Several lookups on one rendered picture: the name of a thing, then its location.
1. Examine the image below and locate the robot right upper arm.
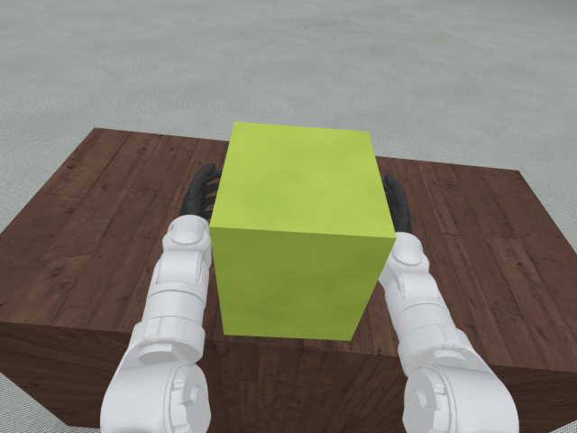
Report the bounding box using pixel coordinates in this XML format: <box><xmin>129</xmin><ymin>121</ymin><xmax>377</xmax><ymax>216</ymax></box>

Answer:
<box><xmin>402</xmin><ymin>364</ymin><xmax>518</xmax><ymax>433</ymax></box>

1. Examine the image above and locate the robot right forearm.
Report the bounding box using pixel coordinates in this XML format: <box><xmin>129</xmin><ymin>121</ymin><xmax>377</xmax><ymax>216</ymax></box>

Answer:
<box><xmin>379</xmin><ymin>232</ymin><xmax>519</xmax><ymax>433</ymax></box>

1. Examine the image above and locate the carton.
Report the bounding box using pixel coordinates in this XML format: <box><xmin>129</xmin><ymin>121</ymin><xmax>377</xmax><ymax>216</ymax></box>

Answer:
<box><xmin>209</xmin><ymin>122</ymin><xmax>397</xmax><ymax>341</ymax></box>

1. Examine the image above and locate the right robot hand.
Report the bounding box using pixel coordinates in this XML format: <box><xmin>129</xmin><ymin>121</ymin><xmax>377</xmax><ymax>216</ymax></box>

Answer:
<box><xmin>381</xmin><ymin>174</ymin><xmax>412</xmax><ymax>234</ymax></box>

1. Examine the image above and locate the pedestal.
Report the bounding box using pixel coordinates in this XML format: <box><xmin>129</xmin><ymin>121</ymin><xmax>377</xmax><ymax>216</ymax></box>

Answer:
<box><xmin>0</xmin><ymin>128</ymin><xmax>577</xmax><ymax>433</ymax></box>

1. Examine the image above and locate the robot left upper arm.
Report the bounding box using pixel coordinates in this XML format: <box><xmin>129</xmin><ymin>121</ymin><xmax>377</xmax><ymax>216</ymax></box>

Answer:
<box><xmin>101</xmin><ymin>360</ymin><xmax>211</xmax><ymax>433</ymax></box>

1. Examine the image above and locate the robot left forearm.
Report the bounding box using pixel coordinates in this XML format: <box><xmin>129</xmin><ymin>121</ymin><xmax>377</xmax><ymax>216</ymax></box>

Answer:
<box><xmin>100</xmin><ymin>215</ymin><xmax>212</xmax><ymax>433</ymax></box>

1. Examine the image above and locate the left robot hand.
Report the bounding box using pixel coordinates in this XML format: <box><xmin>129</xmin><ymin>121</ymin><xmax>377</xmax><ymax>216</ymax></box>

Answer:
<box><xmin>179</xmin><ymin>163</ymin><xmax>223</xmax><ymax>220</ymax></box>

